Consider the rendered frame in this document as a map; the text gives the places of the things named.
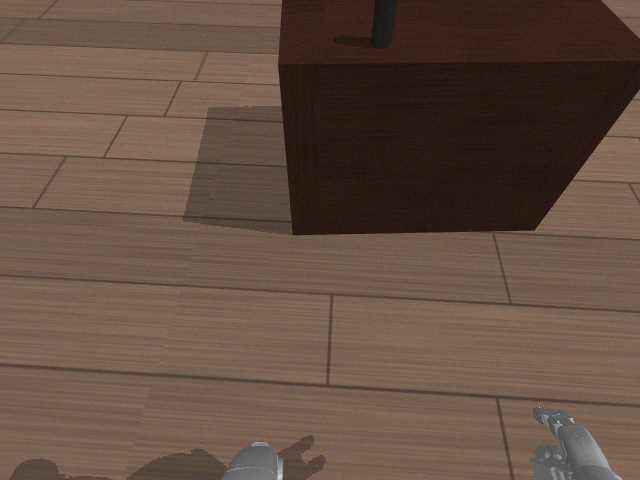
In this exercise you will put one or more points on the can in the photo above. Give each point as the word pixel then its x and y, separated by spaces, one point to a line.
pixel 383 23

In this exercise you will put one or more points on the right robot hand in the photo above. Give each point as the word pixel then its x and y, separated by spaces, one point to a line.
pixel 578 447

